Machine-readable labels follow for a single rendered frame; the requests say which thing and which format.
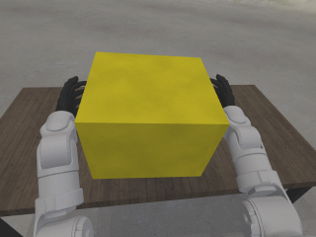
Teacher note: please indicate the right robot forearm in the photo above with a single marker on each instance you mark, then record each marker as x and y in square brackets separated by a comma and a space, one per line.
[255, 175]

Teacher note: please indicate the robot left upper arm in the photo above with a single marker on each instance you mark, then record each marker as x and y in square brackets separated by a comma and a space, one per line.
[75, 226]

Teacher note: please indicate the carton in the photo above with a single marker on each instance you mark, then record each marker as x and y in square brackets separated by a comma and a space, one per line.
[148, 116]

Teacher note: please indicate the left robot forearm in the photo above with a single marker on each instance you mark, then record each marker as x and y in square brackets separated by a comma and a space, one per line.
[57, 168]

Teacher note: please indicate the table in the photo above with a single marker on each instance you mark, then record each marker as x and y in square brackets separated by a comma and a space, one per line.
[289, 154]

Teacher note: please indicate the robot right upper arm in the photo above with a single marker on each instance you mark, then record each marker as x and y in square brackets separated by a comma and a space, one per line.
[269, 217]

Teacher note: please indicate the robot right hand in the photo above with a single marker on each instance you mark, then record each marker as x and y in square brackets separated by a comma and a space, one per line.
[223, 92]

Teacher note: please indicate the robot left hand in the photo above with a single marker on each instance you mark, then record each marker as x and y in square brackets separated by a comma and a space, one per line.
[67, 98]

